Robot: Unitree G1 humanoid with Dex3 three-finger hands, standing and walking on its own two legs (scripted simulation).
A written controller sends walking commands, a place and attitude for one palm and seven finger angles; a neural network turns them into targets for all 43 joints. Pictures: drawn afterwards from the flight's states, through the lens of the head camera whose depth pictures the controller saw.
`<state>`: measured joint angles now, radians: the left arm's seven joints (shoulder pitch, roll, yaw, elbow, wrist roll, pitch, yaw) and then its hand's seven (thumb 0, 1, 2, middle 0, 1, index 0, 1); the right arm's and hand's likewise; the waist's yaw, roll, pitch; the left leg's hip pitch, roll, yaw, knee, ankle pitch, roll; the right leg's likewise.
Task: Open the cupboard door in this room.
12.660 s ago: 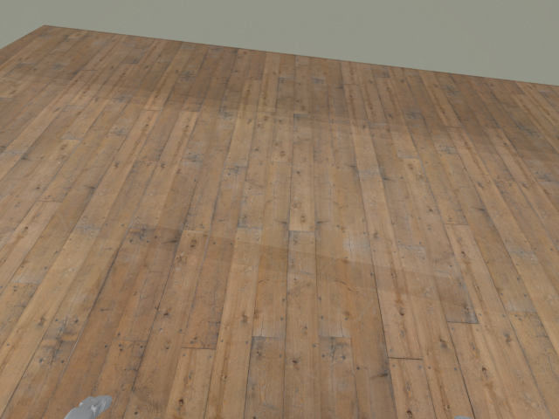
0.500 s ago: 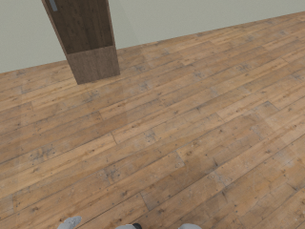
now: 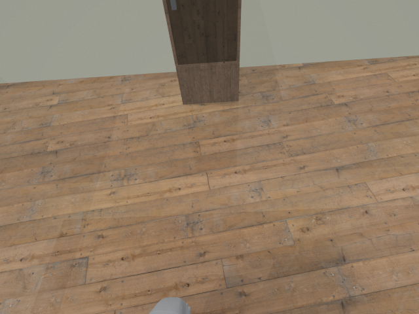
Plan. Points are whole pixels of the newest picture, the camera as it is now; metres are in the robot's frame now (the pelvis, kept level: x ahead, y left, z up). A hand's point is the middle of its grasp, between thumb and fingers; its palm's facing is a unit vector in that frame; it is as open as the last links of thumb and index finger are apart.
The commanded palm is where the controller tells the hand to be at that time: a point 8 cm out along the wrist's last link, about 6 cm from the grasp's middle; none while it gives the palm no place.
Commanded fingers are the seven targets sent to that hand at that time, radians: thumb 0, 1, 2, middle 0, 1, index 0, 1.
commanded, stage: turn or walk to find it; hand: left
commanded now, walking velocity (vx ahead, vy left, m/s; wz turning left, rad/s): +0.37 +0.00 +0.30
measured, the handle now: out of the picture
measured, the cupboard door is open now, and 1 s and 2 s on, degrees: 0 0 0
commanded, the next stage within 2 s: stand and wait in 0.56 s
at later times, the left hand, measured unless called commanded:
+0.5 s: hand out of the picture +0.11 +0.27 -0.18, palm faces +0.15 -0.97 -0.17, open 7.4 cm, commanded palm none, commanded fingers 0.00 0.90 0.90 -0.20 -0.30 -0.20 -0.30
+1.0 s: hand (140, 224) +0.34 +0.22 -0.16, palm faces +0.14 -0.96 -0.25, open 7.2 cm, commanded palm none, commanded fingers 0.00 0.90 0.90 -0.20 -0.30 -0.20 -0.30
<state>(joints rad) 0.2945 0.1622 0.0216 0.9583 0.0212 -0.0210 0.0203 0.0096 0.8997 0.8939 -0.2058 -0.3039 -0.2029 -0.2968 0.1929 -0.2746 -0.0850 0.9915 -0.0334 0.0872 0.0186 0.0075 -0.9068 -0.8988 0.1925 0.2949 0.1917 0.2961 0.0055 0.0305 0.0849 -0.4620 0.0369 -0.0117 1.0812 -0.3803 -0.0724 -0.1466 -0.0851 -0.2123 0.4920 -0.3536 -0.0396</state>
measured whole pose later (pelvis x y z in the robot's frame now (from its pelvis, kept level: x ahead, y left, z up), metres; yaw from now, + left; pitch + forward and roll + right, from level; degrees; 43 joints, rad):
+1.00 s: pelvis +0.28 +0.03 -0.01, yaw +8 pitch -2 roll +1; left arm 0.14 0.16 0.02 1.04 0.01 -0.03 0.03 -0.01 0.94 0.89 -0.21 -0.30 -0.20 -0.30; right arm 0.29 -0.15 -0.04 1.09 -0.02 0.01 -0.01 0.00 -0.91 -0.90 0.19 0.30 0.19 0.30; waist -0.02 0.04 0.08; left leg -0.39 0.09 0.02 0.97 -0.38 -0.02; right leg -0.31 -0.01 -0.17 0.46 -0.12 -0.10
